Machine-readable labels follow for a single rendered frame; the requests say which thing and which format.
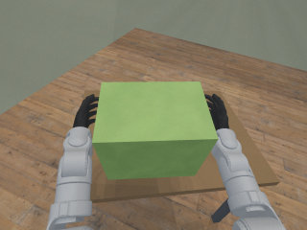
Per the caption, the robot left hand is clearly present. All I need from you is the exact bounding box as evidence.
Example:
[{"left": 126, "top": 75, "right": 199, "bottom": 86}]
[{"left": 73, "top": 94, "right": 99, "bottom": 128}]

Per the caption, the table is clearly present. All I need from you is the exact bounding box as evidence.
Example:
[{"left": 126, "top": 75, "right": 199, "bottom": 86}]
[{"left": 83, "top": 90, "right": 280, "bottom": 223}]

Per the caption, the right robot forearm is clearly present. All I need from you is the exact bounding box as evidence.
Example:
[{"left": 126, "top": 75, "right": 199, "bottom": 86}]
[{"left": 211, "top": 128, "right": 286, "bottom": 230}]

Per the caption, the carton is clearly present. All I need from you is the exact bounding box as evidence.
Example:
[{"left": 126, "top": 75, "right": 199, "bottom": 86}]
[{"left": 92, "top": 81, "right": 219, "bottom": 180}]

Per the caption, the robot right hand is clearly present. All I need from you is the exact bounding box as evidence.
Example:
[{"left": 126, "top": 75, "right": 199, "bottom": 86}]
[{"left": 204, "top": 94, "right": 229, "bottom": 130}]

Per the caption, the right robot upper arm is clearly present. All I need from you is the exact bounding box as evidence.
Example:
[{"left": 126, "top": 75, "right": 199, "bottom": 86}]
[{"left": 232, "top": 217, "right": 285, "bottom": 230}]

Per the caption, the left robot forearm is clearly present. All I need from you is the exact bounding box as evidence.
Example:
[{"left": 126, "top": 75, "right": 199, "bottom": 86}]
[{"left": 46, "top": 126, "right": 93, "bottom": 230}]

